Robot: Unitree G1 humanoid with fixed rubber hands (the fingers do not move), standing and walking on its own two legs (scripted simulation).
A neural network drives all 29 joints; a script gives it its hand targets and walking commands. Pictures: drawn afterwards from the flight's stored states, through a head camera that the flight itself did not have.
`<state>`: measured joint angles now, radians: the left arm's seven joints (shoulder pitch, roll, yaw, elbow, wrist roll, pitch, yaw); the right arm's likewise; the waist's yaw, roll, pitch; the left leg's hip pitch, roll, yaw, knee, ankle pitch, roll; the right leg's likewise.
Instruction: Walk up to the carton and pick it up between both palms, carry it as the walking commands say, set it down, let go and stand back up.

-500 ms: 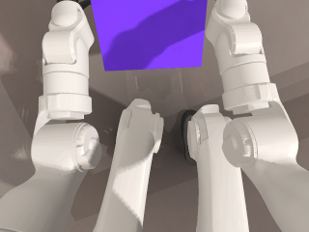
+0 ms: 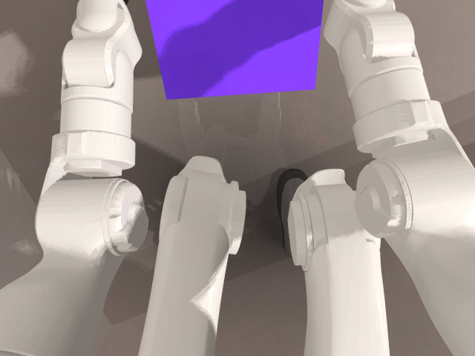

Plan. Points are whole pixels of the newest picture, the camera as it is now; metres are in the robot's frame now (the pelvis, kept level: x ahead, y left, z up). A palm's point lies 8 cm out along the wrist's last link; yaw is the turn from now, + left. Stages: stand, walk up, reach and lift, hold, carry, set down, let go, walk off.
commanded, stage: set down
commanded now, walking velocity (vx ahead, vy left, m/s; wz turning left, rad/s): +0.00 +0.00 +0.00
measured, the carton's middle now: out of the picture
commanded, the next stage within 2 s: none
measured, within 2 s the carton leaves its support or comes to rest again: rests again in 0.82 s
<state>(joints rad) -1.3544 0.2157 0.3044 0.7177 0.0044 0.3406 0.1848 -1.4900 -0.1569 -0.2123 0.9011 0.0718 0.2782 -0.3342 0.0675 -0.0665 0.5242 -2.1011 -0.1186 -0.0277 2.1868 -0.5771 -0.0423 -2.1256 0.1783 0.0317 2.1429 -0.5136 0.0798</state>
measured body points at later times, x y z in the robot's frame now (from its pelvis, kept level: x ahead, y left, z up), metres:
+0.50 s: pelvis +0.03 +0.00 -0.02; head +0.40 +0.04 +0.22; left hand +0.56 +0.22 -0.20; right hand +0.60 -0.08 -0.19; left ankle +0.12 +0.11 -0.35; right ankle +0.14 -0.11 -0.35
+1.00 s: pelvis +0.03 +0.00 -0.03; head +0.40 +0.05 +0.22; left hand +0.54 +0.22 -0.22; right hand +0.59 -0.08 -0.21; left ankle +0.13 +0.11 -0.35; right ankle +0.14 -0.11 -0.35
